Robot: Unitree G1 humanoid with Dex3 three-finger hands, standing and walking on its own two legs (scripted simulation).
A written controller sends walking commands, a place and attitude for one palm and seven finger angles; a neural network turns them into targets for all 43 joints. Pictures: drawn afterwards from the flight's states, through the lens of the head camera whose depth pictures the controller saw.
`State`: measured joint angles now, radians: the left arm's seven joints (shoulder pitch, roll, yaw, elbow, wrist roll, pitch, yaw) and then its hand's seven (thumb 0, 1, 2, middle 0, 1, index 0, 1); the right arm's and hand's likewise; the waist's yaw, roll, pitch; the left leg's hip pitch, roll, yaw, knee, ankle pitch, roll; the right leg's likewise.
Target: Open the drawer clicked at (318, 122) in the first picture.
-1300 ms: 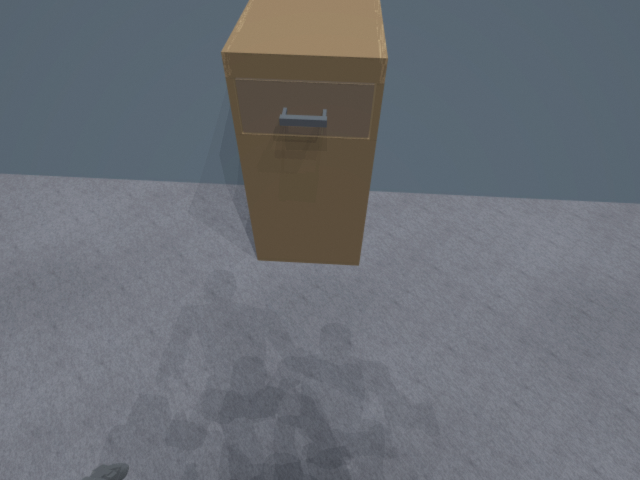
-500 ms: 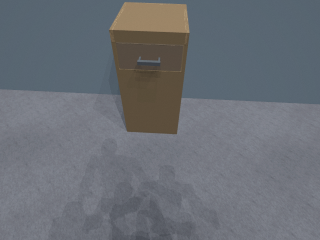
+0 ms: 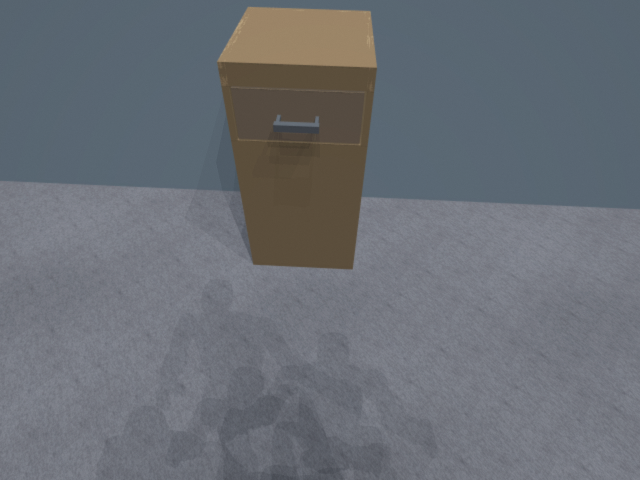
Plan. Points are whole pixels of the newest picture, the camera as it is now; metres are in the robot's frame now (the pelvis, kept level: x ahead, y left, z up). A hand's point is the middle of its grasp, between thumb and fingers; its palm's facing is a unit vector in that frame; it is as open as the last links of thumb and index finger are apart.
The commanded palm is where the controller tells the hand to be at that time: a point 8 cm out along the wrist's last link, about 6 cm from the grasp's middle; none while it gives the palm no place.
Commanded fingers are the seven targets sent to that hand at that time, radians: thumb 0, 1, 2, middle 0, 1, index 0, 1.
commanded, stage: look at it before walking up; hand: left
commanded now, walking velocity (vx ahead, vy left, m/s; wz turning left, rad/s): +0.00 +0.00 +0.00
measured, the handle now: (297, 123) +1.02 +0.12 -0.09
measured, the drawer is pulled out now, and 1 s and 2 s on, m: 0.00 0.00 0.00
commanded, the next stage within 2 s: walk to a spot facing it in 0.14 s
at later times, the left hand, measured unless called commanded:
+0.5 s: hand out of the picture +0.05 +0.21 -0.18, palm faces -0.07 -0.97 -0.23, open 7.4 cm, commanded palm none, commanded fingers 0.00 0.90 0.90 -0.20 -0.30 -0.20 -0.30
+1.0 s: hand (233, 463) +0.19 +0.15 -0.19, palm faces -0.16 -0.98 -0.15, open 7.4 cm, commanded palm none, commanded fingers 0.00 0.90 0.90 -0.20 -0.30 -0.20 -0.30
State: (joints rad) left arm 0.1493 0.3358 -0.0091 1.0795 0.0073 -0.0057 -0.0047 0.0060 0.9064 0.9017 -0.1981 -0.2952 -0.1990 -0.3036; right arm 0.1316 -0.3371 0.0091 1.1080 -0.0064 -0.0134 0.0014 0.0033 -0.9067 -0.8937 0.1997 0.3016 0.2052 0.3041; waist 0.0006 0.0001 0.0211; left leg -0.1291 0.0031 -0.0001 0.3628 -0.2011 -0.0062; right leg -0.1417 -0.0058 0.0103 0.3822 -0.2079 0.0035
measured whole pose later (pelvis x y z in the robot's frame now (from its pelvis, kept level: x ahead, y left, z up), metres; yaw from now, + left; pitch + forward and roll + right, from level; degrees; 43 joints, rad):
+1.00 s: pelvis +0.17 -0.01 -0.01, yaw -12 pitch -2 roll -2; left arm 0.36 0.13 0.01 1.07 0.02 -0.04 0.02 0.00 0.91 0.90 -0.20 -0.30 -0.20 -0.30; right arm 0.18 -0.16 -0.03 1.03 -0.01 -0.01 0.00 0.00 -0.91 -0.89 0.19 0.30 0.20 0.30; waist 0.00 0.01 0.03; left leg -0.48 0.08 0.09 0.72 -0.19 -0.02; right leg -0.02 0.03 -0.04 0.41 -0.35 -0.01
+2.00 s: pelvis +0.30 +0.05 -0.02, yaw -3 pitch +0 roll +0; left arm 0.45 0.12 0.04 1.17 0.03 0.00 -0.01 0.01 0.91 0.90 -0.20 -0.29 -0.20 -0.30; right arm 0.24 -0.14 -0.05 1.04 -0.03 -0.05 -0.01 0.00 -0.92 -0.89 0.20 0.30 0.20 0.30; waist 0.02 -0.06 0.02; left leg -0.27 0.07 0.16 0.60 -0.33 0.01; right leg -0.30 -0.08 -0.06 0.96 -0.47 0.00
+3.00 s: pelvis +0.48 -0.04 -0.02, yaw -4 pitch -1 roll +1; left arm 0.21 0.18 0.04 0.99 0.02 0.02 0.02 0.00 0.91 0.90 -0.19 -0.29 -0.19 -0.30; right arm 0.13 -0.21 -0.07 1.00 -0.01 0.06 -0.01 0.00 -0.91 -0.89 0.20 0.30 0.20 0.30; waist 0.00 0.05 0.07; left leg -0.36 0.06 0.06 0.71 -0.42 -0.01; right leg -0.25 -0.04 -0.05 0.59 -0.33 0.00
